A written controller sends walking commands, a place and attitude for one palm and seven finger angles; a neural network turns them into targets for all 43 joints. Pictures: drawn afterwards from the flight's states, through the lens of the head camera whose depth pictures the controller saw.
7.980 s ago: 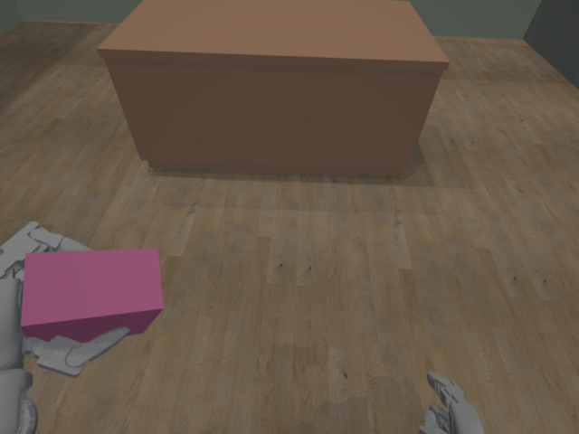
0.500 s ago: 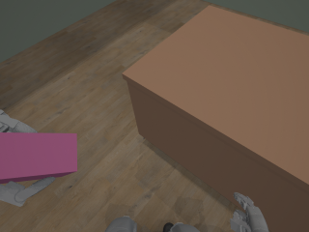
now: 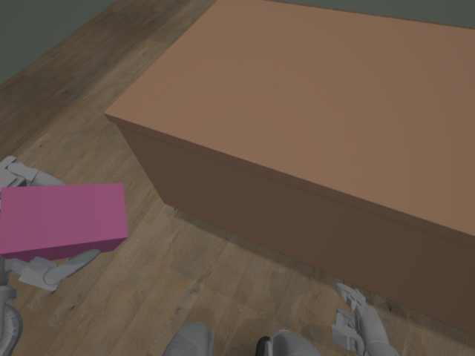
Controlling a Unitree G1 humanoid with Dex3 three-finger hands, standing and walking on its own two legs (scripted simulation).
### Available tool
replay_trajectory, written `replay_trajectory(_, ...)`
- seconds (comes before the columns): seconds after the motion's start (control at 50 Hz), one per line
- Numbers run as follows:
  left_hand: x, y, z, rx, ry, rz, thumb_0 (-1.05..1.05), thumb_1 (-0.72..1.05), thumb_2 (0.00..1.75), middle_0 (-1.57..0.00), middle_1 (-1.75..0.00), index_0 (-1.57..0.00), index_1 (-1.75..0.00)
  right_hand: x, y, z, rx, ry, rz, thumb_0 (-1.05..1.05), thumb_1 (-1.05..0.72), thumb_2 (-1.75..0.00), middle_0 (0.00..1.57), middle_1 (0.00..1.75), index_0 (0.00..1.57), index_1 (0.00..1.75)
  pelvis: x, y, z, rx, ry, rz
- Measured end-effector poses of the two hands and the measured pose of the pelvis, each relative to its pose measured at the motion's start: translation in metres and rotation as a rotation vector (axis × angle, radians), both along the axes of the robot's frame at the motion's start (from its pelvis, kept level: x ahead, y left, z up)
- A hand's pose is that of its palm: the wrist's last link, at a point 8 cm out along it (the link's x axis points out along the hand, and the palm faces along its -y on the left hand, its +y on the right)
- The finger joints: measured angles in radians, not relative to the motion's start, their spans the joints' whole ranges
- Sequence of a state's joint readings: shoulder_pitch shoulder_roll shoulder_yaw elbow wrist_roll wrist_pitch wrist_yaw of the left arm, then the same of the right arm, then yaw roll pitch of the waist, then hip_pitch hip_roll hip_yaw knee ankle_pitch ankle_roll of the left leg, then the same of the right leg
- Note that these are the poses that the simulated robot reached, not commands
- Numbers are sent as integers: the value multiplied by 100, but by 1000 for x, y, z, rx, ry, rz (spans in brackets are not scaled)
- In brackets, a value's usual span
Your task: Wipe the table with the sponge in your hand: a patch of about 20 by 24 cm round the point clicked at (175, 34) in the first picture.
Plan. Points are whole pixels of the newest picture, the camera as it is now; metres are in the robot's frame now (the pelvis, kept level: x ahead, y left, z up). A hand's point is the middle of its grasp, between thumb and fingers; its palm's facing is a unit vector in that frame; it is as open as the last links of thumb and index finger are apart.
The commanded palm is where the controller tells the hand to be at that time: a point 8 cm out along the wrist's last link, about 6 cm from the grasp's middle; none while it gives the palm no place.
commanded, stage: turn to face it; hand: left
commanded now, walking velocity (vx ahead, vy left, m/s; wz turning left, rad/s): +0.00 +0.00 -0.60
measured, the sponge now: (84, 223) +0.24 +0.21 +0.16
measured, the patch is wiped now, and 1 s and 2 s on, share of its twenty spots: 0.00 0.00 0.00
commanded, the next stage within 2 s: come to a stop and stand still in 1.24 s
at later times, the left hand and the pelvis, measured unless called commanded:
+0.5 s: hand (211, 252) +0.21 +0.04 +0.18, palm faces +0.10 -0.79 -0.61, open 10.5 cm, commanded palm +0.18 +0.10 +0.20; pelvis -0.07 -0.11 -0.03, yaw -19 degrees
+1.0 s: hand (379, 313) +0.16 -0.12 +0.18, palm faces -0.13 -0.84 -0.53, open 10.5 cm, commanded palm +0.13 -0.04 +0.20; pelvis -0.15 -0.19 +0.00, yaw -33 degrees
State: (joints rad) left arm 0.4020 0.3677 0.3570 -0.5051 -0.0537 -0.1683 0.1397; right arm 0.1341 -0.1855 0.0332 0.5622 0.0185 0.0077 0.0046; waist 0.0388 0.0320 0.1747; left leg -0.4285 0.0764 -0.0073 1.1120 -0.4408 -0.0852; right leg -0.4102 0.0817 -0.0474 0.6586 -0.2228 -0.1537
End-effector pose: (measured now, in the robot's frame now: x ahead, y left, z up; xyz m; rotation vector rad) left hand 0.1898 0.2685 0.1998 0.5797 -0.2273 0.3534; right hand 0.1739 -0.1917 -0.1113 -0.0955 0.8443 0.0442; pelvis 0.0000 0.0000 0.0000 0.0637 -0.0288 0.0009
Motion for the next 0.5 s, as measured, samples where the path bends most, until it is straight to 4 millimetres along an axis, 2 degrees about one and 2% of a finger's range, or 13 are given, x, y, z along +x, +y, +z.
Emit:
replay_trajectory(0.08, 7, -34, 11, 26, 30, -105, -1, -52, 100, -67, -137, -69, -136, -31, -41, 6, -32, 58, -102, 2, -91, -90, 20, 30, 20, 30, -6, -14, 11, 16, 20, -56)
replay_trajectory(0.16, 10, -54, 22, 72, 38, -166, -1, -52, 100, -67, -137, -69, -136, -58, -85, 14, -74, 83, -203, 1, -91, -90, 20, 30, 20, 30, -11, -28, 17, 28, 37, -111)
replay_trajectory(0.28, 14, -78, 17, 48, 44, -191, -1, -52, 100, -67, -137, -69, -136, -93, -139, 28, -121, 83, -321, 1, -91, -90, 19, 30, 20, 30, -24, -49, 20, 42, 47, -197)
replay_trajectory(0.32, 16, -93, 9, 32, 40, -227, -1, -52, 100, -67, -137, -69, -136, -104, -153, 31, -136, 61, -349, 1, -91, -90, 19, 30, 20, 30, -32, -57, 15, 37, 49, -231)
replay_trajectory(0.38, 16, -123, -1, 56, 20, -309, -1, -52, 100, -67, -137, -69, -136, -118, -173, 25, -164, -12, -377, 1, -91, -90, 19, 30, 19, 30, -51, -70, -2, 44, 13, -254)
replay_trajectory(0.46, 4, -162, 0, 103, 10, -366, -1, -52, 100, -67, -137, -69, -136, -137, -190, 8, -105, -66, -425, 1, -91, -90, 19, 30, 19, 30, -62, -94, -14, 31, -2, -307)
replay_trajectory(0.5, -5, -183, 3, 160, -35, -386, -1, -52, 100, -67, -137, -69, -136, -147, -197, -6, -81, -90, -428, 1, -91, -90, 19, 30, 19, 30, -68, -111, -27, 22, -5, -339)
